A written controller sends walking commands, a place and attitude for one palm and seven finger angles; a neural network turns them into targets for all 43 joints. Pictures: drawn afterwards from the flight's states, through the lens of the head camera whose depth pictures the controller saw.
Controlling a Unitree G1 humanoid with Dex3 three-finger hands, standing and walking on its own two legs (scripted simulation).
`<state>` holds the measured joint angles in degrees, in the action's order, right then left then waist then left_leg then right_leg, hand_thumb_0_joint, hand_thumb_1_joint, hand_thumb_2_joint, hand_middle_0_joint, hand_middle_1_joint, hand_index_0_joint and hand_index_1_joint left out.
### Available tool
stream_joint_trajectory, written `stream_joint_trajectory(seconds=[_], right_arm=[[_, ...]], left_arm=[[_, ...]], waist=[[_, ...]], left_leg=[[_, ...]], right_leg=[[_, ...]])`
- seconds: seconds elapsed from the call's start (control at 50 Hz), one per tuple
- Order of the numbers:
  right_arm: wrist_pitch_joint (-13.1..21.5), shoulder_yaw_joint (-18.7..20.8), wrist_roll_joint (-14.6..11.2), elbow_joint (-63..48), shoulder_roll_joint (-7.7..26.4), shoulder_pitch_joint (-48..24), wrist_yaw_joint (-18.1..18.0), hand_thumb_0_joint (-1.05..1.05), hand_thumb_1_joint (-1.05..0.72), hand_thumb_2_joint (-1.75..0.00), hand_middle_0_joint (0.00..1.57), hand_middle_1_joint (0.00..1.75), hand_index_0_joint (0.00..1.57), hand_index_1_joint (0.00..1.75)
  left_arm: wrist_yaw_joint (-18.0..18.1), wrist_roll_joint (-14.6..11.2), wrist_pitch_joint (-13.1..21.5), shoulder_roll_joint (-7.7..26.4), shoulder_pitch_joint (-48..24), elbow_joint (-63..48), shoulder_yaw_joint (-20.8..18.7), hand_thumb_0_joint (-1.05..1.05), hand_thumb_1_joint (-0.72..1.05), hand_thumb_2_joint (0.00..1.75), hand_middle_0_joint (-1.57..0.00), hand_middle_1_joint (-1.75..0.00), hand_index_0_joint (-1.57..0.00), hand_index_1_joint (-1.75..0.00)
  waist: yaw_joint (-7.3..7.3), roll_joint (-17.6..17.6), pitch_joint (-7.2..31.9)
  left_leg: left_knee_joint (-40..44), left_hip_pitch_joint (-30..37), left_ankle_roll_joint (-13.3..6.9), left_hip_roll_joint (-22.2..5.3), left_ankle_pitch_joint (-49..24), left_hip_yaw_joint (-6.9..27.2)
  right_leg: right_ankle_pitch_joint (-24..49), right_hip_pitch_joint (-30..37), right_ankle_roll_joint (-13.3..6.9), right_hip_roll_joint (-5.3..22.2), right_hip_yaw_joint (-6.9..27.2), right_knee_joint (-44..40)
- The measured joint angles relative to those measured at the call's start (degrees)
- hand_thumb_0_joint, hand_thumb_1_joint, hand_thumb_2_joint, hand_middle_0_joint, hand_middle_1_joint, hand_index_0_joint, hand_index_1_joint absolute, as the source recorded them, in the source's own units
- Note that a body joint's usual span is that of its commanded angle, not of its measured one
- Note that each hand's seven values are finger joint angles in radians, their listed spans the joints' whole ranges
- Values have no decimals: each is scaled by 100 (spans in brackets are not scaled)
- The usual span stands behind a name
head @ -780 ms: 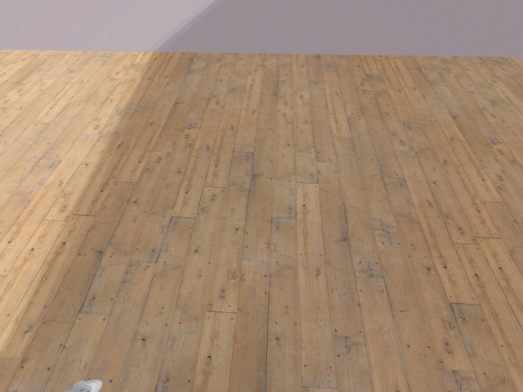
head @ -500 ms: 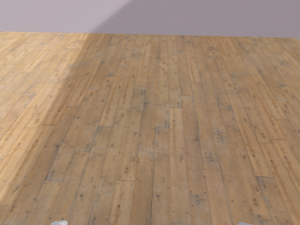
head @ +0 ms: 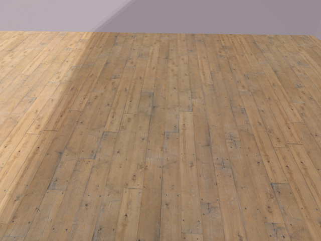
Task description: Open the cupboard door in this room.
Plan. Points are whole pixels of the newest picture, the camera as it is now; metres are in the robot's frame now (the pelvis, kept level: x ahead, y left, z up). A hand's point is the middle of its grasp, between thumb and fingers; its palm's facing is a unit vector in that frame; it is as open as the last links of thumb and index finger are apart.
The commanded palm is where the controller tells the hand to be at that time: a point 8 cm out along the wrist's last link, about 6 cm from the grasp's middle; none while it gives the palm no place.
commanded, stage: stand and wait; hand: left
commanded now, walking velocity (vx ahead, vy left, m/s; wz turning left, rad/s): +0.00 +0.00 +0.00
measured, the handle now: out of the picture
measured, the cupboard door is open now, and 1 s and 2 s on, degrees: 0 0 0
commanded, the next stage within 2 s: turn or walk to find it in 0.12 s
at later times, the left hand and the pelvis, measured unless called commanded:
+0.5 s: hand out of the picture +0.05 +0.23 -0.19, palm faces +0.07 -0.97 -0.25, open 7.4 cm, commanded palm none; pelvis -0.01 +0.02 -0.02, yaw +5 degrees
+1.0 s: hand out of the picture -0.04 +0.19 -0.16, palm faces +0.32 -0.90 -0.28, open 7.4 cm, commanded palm none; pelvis -0.04 -0.03 -0.01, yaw +19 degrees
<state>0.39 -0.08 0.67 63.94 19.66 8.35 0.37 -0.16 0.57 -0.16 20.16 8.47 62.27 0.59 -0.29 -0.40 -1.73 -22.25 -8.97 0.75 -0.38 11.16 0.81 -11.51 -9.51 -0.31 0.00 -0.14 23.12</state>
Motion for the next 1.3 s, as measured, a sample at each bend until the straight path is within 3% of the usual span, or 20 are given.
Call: stream_joint_trajectory(seconds=[0.24, 0.42, 0.52, 0.58, 0.64, 0.72, 0.8, 0.84, 0.88, 0.94, 0.98, 1.1, 1.16, 1.22, 1.3], right_arm=[[-1, -2, 1, -64, -42, -24, 8, 1, -90, -90, 20, 30, 21, 30], [-231, 64, 12, -441, -368, 157, 15, 0, -91, -90, 20, 30, 20, 30], [-239, 94, 34, -633, -709, 324, 54, 0, -91, -90, 20, 30, 20, 30], [-185, 84, 36, -741, -905, 421, 19, 0, -91, -90, 20, 30, 20, 30], [-204, 94, 43, -774, -995, 501, -13, 0, -90, -90, 20, 30, 21, 30], [-250, 169, 59, -815, -961, 560, -34, 0, -90, -90, 21, 30, 21, 30], [-318, 281, 41, -881, -838, 617, -20, 0, -90, -90, 21, 30, 21, 30], [-373, 365, 24, -903, -743, 606, -8, 0, -90, -90, 21, 30, 21, 30], [-445, 452, 44, -874, -627, 577, 7, 1, -90, -90, 20, 30, 21, 30], [-472, 525, 45, -852, -501, 526, 50, 1, -91, -90, 20, 30, 20, 30], [-464, 539, 36, -859, -468, 505, 59, 1, -91, -90, 20, 30, 20, 30], [-462, 451, -5, -829, -497, 313, 62, 1, -91, -90, 20, 30, 20, 30], [-361, 379, -15, -915, -517, 214, 71, 1, -91, -90, 20, 30, 20, 30], [-231, 321, 9, -973, -663, 46, 63, 0, -91, -90, 20, 30, 20, 30], [-168, 219, 34, -1034, -856, 15, -11, 0, -91, -90, 20, 30, 20, 30]], left_arm=[[18, 5, -25, -57, -98, -75, -13, 1, 90, 90, -20, -30, -20, -30], [134, 26, -179, -418, 48, -502, -46, 1, 90, 90, -20, -30, -20, -30], [159, 33, -301, -537, 220, -648, -82, 1, 90, 90, -20, -30, -20, -30], [174, 30, -362, -565, 186, -674, -129, 1, 90, 90, -20, -30, -20, -30], [164, 10, -328, -614, 161, -755, -186, 1, 90, 90, -20, -30, -20, -30], [158, -20, -293, -697, 140, -883, -228, 1, 90, 90, -20, -30, -20, -30], [164, -37, -203, -734, 182, -1032, -241, 1, 90, 90, -20, -30, -20, -30], [188, 17, -131, -758, 241, -1066, -245, 1, 90, 90, -20, -30, -20, -30], [201, 43, -119, -820, 328, -1050, -226, 1, 90, 90, -20, -30, -20, -30], [203, 70, -116, -853, 484, -989, -208, 1, 90, 90, -20, -30, -20, -30], [201, 88, -117, -852, 545, -945, -203, 1, 90, 90, -20, -30, -20, -30], [168, 131, -86, -788, 652, -908, -215, 1, 90, 90, -20, -30, -20, -30], [152, 105, -120, -713, 718, -877, -251, 1, 90, 90, -20, -30, -20, -30], [163, 68, -287, -554, 702, -806, -326, 1, 90, 90, -20, -30, -20, -30], [137, 50, -413, -459, 612, -683, -399, 1, 90, 90, -20, -30, -20, -30]], waist=[[-32, -1, 25], [-40, 50, -13], [-27, -211, -100], [-75, -217, -177], [-89, -119, -204], [-136, 65, -182], [-147, 175, -96], [-106, 218, -87], [-97, 271, -86], [-106, 233, -70], [-122, 159, -72], [15, -120, -152], [60, -194, -171], [130, -389, -252], [115, -339, -231]], left_leg=[[-75, -104, -7, 41, 7, 68], [-1012, -775, -33, 134, 350, 285], [-1302, -926, -206, 342, 496, 217], [-1094, -945, -230, 379, 308, 349], [-796, -939, -205, 365, 63, 543], [-570, -1011, -119, 364, -171, 808], [-691, -1225, 34, 463, -238, 1051], [-1426, -1540, 57, 481, 502, 940], [-2571, -1866, 65, 455, 1095, 680], [-3819, -2109, 128, 286, 1064, 295], [-4017, -2053, 185, 150, 1036, 110], [-2711, -1305, 219, -82, 1344, -232], [-1378, -720, 138, -104, 705, -357], [-1348, -770, -155, 27, 752, -390], [-1031, -690, -156, 29, 542, -232]], right_leg=[[-44, -78, 15, 42, -68, 89], [-398, -489, 42, 151, -370, 750], [-947, -794, 155, 377, -352, 1526], [-1630, -1231, 197, 224, -150, 2760], [-1676, -1383, 248, 126, -111, 3170], [-1660, -1178, 273, 57, -71, 2617], [-1028, -543, 248, 20, -41, 1103], [-646, -457, 32, 51, -112, 851], [-706, -401, -29, 105, -238, 930], [-701, -234, -20, 225, -376, 797], [-681, -166, -9, 324, -485, 740], [-755, -234, 100, 625, -780, 896], [-943, -439, 233, 770, -934, 1294], [-1704, -1012, 316, 811, -593, 2496], [-1624, -1547, 376, 569, -338, 3667]])
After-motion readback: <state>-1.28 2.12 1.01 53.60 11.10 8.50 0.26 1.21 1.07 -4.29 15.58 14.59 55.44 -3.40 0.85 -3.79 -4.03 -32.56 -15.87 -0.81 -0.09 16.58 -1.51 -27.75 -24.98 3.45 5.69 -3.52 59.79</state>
